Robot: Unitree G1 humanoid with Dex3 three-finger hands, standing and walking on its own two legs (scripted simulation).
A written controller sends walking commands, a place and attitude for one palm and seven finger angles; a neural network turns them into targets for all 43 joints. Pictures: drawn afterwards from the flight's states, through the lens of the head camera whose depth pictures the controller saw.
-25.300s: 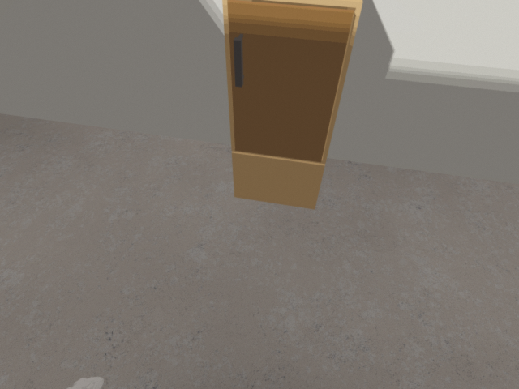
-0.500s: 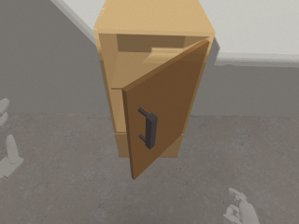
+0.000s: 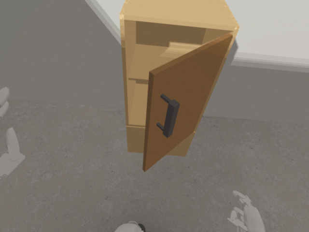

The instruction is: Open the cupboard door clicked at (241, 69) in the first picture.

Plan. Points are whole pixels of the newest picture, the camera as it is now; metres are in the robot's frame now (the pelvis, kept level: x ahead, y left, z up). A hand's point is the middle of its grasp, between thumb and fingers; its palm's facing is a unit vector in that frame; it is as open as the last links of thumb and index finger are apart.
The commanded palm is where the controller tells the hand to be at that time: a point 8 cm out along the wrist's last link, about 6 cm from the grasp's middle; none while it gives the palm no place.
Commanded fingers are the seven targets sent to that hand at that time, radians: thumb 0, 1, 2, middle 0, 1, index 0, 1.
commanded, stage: step back with the hand held close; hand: left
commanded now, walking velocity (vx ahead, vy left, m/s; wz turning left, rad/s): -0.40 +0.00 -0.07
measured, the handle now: (165, 116) +0.46 -0.01 +0.01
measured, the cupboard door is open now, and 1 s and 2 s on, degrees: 45 45 45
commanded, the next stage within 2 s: stop stepping back and stand still in 0.20 s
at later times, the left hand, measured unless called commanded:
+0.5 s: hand out of the picture +0.14 +0.28 +0.18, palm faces +0.29 -0.88 -0.37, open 7.5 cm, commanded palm +0.07 +0.33 +0.19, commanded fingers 0.00 0.90 0.90 -0.20 -0.30 -0.20 -0.30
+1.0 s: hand out of the picture +0.03 +0.32 +0.19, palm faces +0.25 -0.84 -0.49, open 7.5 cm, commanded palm -0.01 +0.38 +0.19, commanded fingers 0.00 0.90 0.90 -0.20 -0.30 -0.20 -0.30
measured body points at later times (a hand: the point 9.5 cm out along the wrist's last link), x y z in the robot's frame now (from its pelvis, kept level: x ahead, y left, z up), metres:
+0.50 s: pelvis -0.11 +0.04 +0.01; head -0.09 +0.10 +0.46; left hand +0.12 +0.33 +0.20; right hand +0.03 -0.20 -0.05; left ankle +0.07 +0.06 -0.72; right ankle -0.17 -0.08 -0.68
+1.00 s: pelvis -0.19 +0.10 +0.02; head -0.19 +0.14 +0.47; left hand +0.01 +0.37 +0.22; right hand -0.11 -0.13 -0.07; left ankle -0.14 +0.21 -0.72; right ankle -0.19 -0.02 -0.67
